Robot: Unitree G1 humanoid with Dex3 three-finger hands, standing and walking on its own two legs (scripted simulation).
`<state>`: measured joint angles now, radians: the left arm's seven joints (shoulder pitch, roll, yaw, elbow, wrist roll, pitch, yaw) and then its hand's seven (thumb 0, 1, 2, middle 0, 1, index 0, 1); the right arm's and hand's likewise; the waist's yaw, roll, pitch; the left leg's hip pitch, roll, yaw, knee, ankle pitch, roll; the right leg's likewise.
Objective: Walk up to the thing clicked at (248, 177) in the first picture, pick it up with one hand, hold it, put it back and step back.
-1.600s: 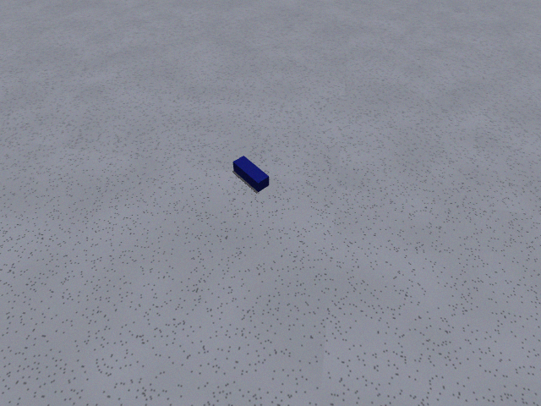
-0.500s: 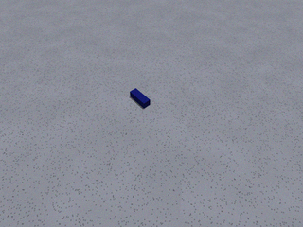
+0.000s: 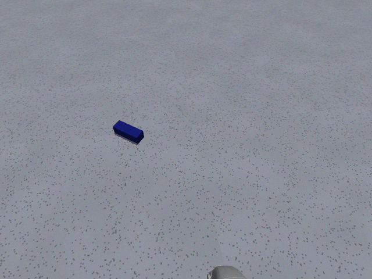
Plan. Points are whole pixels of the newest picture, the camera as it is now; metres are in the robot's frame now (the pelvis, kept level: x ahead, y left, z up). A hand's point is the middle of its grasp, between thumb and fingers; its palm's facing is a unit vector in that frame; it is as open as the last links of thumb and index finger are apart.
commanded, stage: walk up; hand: left
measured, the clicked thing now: (128, 131) +1.13 +0.32 -0.74
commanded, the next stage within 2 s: none
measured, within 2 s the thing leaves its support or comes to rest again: neither
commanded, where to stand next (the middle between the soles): +0.66 +0.41 m, yaw -33 degrees
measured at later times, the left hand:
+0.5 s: hand (33, 225) +0.30 +0.39 -0.14, palm faces -0.23 -0.84 -0.50, open 7.4 cm
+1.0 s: hand (23, 149) +0.55 +0.50 -0.14, palm faces -0.36 -0.76 -0.54, open 7.4 cm
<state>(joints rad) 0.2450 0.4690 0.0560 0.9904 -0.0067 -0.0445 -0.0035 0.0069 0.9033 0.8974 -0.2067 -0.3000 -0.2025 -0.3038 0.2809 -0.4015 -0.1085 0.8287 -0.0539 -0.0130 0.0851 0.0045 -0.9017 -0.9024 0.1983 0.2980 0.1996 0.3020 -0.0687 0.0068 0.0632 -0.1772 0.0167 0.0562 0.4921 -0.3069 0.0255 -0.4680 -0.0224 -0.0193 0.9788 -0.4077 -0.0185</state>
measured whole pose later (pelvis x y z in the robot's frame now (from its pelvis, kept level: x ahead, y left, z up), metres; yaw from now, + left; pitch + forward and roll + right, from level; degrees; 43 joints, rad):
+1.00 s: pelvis +0.36 +0.25 -0.03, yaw -22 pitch -2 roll -1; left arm 0.32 0.42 0.06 0.84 0.00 -0.09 0.07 0.00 0.90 0.90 -0.21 -0.30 -0.21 -0.30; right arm 0.36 -0.42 -0.09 0.73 -0.07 0.07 0.08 0.01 -0.90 -0.90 0.20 0.30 0.20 0.30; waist -0.07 0.11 0.09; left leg -0.31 0.01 0.19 0.86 -0.49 0.05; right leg -0.39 0.00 -0.11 0.72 -0.30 -0.06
